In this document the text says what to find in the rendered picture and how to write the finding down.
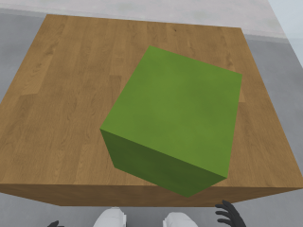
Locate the carton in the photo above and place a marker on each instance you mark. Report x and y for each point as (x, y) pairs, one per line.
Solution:
(173, 123)

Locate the robot thigh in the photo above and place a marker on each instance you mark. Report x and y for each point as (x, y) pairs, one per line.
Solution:
(178, 219)
(111, 218)

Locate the right robot thigh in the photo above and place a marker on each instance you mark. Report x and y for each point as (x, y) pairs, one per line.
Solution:
(178, 219)

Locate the right robot hand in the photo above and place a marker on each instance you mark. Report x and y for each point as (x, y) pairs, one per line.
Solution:
(234, 220)

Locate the pedestal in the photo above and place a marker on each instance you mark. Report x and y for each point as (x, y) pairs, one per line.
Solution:
(51, 146)

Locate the left robot thigh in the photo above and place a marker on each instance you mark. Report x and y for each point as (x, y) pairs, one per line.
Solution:
(111, 218)

